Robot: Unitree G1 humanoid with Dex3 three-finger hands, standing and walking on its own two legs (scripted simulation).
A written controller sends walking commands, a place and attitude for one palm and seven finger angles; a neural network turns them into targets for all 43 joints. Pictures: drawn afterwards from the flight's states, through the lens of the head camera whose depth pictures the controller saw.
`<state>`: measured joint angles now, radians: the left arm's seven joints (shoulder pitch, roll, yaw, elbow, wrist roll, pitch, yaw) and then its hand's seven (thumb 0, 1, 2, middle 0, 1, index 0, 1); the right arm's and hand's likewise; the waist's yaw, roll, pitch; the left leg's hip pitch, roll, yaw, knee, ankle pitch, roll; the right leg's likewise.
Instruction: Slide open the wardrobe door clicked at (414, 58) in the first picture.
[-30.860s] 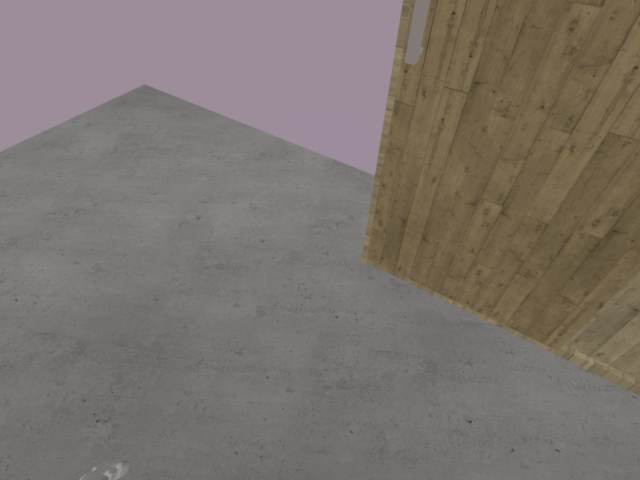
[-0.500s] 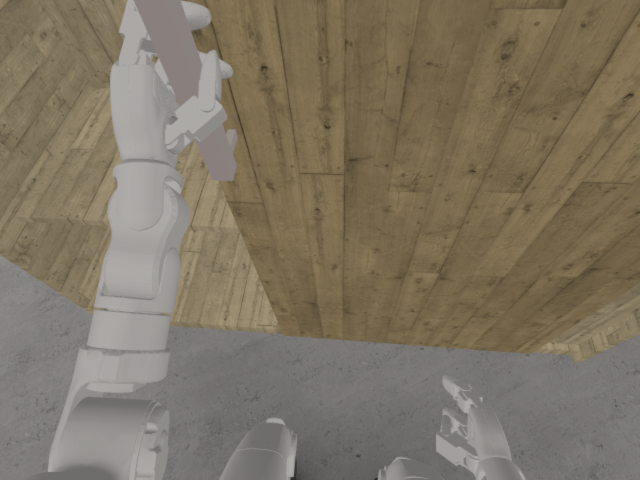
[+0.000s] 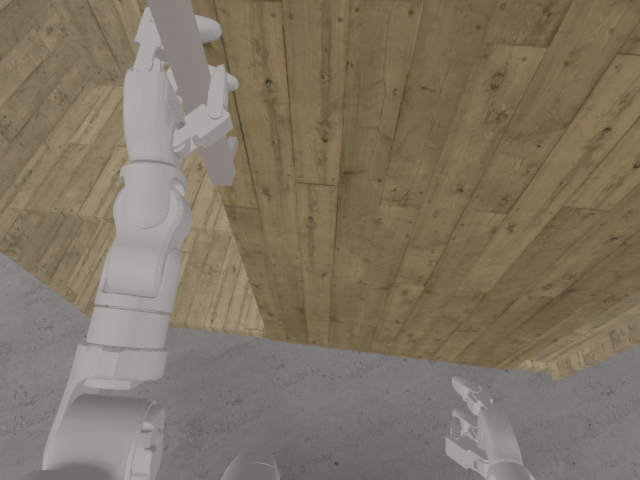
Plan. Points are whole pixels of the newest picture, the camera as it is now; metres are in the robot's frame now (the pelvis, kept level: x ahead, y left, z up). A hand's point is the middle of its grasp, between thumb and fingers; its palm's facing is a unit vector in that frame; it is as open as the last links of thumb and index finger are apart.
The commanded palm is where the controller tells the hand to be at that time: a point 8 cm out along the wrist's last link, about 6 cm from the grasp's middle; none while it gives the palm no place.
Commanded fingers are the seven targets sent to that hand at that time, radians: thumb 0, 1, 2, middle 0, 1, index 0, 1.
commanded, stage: stop walking and hold the door there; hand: left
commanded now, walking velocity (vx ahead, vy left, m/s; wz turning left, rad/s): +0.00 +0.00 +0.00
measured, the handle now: (197, 52) +0.44 +0.19 +0.25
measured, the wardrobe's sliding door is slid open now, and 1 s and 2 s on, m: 0.56 0.56 0.56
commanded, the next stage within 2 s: loosen the grip on the handle in 0.28 s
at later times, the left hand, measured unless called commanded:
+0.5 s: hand (210, 110) +0.40 +0.18 +0.22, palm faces +0.25 -0.97 -0.07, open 7.0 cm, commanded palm +0.36 +0.22 +0.20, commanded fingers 0.00 0.05 0.49 -0.45 -1.40 -0.45 -1.40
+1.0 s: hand (216, 122) +0.39 +0.17 +0.21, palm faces +0.26 -0.96 -0.08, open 15.1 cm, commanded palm +0.36 +0.21 +0.20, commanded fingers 0.00 -0.55 0.20 -0.25 -1.15 -0.25 -1.15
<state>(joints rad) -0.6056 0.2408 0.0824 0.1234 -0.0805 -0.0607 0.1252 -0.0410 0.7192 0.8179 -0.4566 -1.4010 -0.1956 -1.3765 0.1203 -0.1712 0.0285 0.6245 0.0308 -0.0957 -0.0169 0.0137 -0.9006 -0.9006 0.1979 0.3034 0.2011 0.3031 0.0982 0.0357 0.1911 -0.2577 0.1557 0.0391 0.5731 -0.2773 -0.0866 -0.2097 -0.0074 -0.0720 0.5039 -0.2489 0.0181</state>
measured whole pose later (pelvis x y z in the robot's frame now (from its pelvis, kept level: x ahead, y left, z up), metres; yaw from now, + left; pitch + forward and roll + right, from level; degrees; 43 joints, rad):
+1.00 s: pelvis -0.05 -0.03 -0.01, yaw -3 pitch +3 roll +0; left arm -0.72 0.42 0.29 0.81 -0.08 -0.38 0.06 0.00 -0.53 0.21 -0.30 -1.20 -0.13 -1.14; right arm 0.38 -0.28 -0.02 0.78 0.02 -0.16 -0.06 0.02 -0.90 -0.90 0.19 0.30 0.20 0.30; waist -0.06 0.00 -0.04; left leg -0.43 0.02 -0.05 0.61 -0.24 0.00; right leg -0.44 0.05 0.01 0.59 -0.21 -0.03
